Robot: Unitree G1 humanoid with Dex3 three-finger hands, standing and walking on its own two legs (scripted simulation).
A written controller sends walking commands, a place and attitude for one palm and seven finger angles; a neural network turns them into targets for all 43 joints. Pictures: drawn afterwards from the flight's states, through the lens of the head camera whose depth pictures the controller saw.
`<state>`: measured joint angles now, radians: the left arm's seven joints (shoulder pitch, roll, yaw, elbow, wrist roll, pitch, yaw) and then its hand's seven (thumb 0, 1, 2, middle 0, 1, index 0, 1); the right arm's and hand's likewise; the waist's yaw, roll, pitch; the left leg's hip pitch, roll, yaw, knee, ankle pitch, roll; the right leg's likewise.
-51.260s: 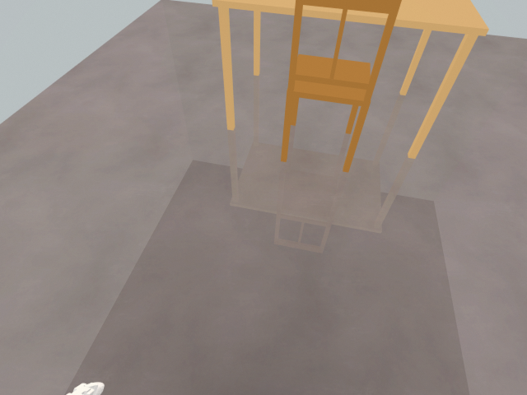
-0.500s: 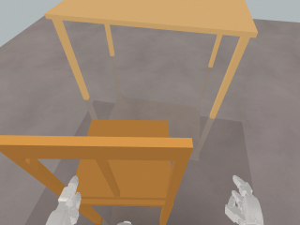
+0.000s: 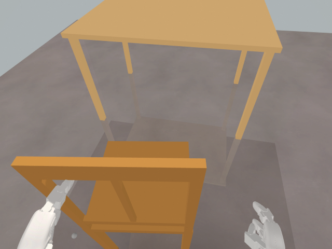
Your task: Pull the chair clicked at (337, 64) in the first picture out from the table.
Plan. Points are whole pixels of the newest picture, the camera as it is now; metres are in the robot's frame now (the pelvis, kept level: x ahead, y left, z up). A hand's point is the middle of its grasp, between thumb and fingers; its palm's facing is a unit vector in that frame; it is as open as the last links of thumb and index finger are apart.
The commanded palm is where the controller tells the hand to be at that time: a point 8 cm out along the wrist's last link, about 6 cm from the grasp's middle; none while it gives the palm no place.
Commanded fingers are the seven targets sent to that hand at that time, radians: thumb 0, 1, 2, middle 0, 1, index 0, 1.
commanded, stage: draw the hand back to the body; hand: left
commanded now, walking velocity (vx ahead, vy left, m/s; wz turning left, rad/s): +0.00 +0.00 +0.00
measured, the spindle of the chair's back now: (125, 201) +0.25 +0.14 -0.06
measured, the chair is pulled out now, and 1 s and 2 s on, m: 0.65 0.65 0.65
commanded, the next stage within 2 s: step back with the hand held close in 0.94 s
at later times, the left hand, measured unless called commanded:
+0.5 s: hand (55, 223) +0.15 +0.23 +0.08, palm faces +0.09 -0.84 -0.54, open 8.1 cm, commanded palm +0.15 +0.29 +0.21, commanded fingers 0.00 0.83 0.87 -0.19 -0.28 -0.19 -0.28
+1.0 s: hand (8, 182) +0.17 +0.26 +0.20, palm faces +0.48 -0.70 -0.54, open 6.4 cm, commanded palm +0.13 +0.29 +0.22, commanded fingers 0.00 0.90 0.90 -0.20 -0.30 -0.20 -0.30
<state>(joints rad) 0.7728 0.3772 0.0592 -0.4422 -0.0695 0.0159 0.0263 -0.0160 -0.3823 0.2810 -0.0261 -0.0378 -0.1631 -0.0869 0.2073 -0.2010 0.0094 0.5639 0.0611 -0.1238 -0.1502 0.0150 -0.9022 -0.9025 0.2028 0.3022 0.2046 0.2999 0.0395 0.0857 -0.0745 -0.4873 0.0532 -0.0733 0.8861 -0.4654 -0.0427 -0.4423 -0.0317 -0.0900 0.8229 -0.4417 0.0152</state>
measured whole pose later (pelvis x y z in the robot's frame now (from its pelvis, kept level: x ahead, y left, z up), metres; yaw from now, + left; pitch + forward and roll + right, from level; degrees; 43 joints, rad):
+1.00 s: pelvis +0.00 -0.02 +0.04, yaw +1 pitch -5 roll +0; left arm 0.48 0.42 0.32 -0.42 -0.05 0.02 0.14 0.01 0.88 0.90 -0.21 -0.30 -0.43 -0.40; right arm 0.13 -0.25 0.04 0.74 0.04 -0.20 -0.11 0.02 -0.90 -0.90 0.20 0.30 0.20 0.30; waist 0.12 0.13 0.06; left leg -0.13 0.04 -0.07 0.49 -0.28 -0.05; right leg -0.11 -0.04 -0.10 0.49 -0.30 0.00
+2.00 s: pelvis -0.08 +0.02 +0.02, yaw +2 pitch +0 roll -2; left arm 0.56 0.44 0.48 -0.56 -0.02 -0.22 0.15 0.01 0.89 0.90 -0.21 -0.30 -0.21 -0.30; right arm 0.20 -0.19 0.00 0.60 0.02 -0.14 -0.10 0.01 -0.90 -0.90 0.20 0.30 0.21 0.30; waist 0.02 0.02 0.07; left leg -0.44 0.02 -0.07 0.65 -0.22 0.00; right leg -0.37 -0.03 -0.05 0.57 -0.20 0.03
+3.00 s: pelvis -0.26 +0.01 +0.02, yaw +1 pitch -2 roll -2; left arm 0.56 0.43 0.44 -0.48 -0.03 -0.20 0.14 0.01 0.88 0.90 -0.21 -0.31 -0.22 -0.30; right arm 0.28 -0.23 -0.01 0.66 0.02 -0.09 -0.06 0.01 -0.90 -0.90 0.21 0.30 0.21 0.30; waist -0.01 0.02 -0.03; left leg -0.37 0.01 -0.02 0.82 -0.45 0.02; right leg -0.33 -0.05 -0.05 0.62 -0.27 0.02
